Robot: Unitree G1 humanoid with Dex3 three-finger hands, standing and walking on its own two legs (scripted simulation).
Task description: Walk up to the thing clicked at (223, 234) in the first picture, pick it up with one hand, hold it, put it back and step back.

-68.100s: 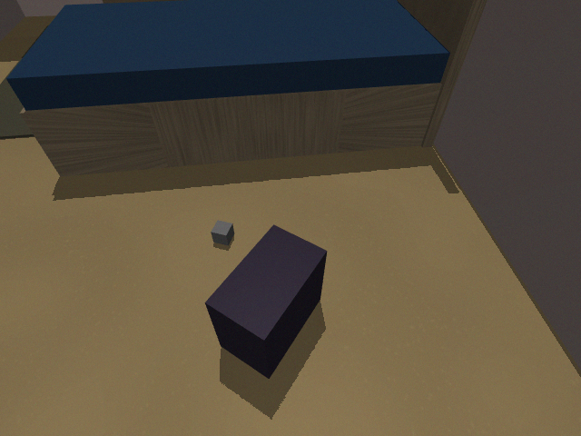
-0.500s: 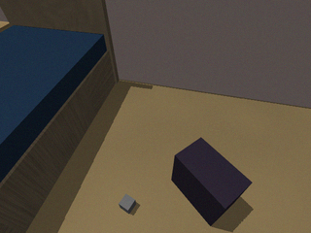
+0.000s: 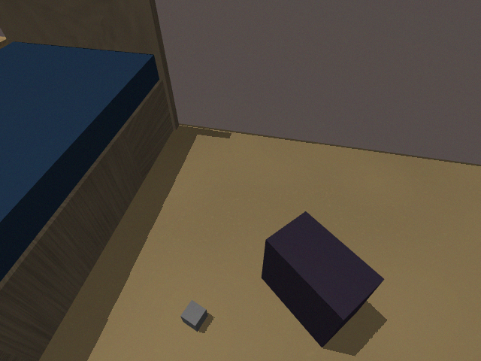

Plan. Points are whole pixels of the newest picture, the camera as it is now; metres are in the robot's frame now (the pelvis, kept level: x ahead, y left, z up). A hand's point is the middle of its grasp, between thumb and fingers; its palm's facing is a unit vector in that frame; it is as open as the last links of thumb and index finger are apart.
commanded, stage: stand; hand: left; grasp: from above
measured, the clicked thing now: (194, 315) +0.45 +0.21 -0.75
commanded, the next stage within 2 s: step back in 1.34 s
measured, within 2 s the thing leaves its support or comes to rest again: neither
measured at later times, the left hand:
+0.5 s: hand out of the picture +0.09 +0.24 -0.16, palm faces +0.00 -0.94 -0.33, open 7.4 cm
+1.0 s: hand out of the picture +0.09 +0.24 -0.16, palm faces -0.01 -0.94 -0.33, open 7.4 cm
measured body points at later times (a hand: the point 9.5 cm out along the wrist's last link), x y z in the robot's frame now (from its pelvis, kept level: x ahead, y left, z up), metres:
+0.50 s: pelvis +0.01 +0.00 +0.00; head +0.02 -0.01 +0.45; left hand +0.09 +0.29 -0.13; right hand +0.08 -0.29 -0.14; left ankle +0.01 +0.11 -0.75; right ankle +0.01 -0.14 -0.75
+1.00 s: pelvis +0.01 +0.00 +0.00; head +0.02 -0.01 +0.45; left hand +0.09 +0.29 -0.13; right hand +0.08 -0.30 -0.14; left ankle +0.01 +0.11 -0.75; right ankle +0.01 -0.14 -0.75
